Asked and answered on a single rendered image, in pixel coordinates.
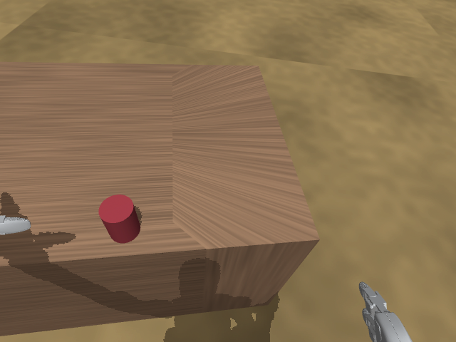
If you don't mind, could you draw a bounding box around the can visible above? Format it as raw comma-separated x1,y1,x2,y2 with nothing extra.
98,195,140,243

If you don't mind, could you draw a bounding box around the left robot hand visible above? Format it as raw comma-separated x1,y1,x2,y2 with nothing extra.
0,215,31,235

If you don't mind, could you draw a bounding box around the right robot hand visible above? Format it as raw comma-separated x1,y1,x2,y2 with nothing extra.
359,282,412,342

